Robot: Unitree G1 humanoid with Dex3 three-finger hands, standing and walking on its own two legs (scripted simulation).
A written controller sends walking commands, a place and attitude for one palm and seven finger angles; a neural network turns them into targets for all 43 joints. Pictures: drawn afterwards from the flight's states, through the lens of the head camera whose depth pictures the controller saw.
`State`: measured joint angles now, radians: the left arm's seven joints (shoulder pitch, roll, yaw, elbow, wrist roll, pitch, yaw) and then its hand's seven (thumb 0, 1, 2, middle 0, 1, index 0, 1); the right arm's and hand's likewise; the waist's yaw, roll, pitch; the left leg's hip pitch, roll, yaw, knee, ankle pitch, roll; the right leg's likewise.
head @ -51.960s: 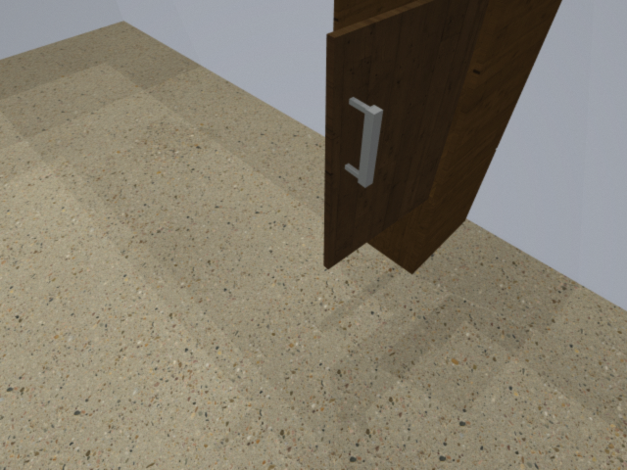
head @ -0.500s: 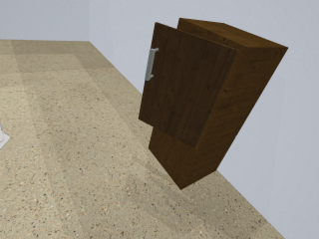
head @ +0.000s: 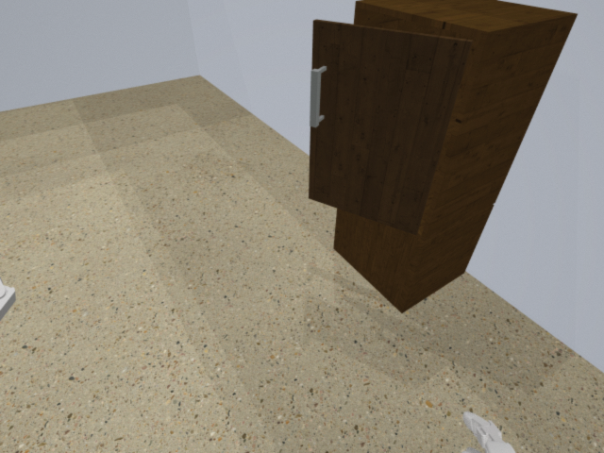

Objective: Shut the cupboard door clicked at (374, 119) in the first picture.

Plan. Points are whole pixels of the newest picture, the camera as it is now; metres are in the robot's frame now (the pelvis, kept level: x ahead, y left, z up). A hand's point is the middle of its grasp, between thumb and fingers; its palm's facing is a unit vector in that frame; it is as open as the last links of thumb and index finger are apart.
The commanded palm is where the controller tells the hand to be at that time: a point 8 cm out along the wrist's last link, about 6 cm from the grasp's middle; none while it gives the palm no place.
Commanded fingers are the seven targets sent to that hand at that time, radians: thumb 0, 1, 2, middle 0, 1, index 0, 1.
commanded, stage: stop stepping back and stand still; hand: left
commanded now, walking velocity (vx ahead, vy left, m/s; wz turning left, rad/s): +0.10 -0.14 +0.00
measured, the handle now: (318, 96) +1.06 +0.00 +0.08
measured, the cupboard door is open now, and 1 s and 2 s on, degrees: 26 26 26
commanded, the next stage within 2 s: let the arm hang, fingers relaxed in 0.86 s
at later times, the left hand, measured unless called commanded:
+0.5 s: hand (10, 298) +0.23 +0.32 +0.17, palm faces +0.50 -0.73 -0.47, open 7.4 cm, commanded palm +0.16 +0.34 +0.20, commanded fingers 0.00 0.90 0.90 -0.20 -0.30 -0.20 -0.30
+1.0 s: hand (35, 317) +0.23 +0.32 +0.13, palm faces +0.38 -0.80 -0.46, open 7.4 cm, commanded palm none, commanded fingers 0.00 0.90 0.90 -0.20 -0.30 -0.20 -0.30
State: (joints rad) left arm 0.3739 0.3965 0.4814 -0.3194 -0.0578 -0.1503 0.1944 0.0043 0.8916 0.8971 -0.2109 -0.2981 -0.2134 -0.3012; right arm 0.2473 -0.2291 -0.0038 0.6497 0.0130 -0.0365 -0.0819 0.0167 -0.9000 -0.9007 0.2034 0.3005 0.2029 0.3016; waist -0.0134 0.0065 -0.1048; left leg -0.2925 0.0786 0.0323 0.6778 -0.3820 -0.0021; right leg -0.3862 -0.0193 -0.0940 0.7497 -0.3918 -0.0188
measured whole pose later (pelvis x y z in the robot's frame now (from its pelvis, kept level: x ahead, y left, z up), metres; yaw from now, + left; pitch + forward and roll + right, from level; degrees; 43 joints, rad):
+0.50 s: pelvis +0.03 +0.03 +0.01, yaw +2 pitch +1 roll +0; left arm 0.50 0.41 0.44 -0.39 -0.03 -0.16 0.17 0.01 0.89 0.90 -0.21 -0.30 -0.21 -0.30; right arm 0.23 -0.17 0.02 0.65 0.01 -0.06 -0.06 0.02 -0.90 -0.90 0.20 0.30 0.20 0.30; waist -0.01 -0.01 -0.01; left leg -0.24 -0.01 0.08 0.56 -0.33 0.04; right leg -0.28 0.00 -0.04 0.57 -0.28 0.00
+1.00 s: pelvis +0.03 +0.05 +0.02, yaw +2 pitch +2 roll -1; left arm 0.49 0.38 0.32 -0.30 -0.02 -0.18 0.12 0.01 0.89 0.90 -0.21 -0.30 -0.21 -0.30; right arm 0.20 -0.24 -0.02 0.65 0.02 -0.06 -0.03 0.01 -0.90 -0.90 0.20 0.30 0.20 0.30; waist 0.01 0.03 0.00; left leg -0.26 -0.01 0.08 0.55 -0.32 0.06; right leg -0.27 0.00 -0.05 0.51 -0.26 0.00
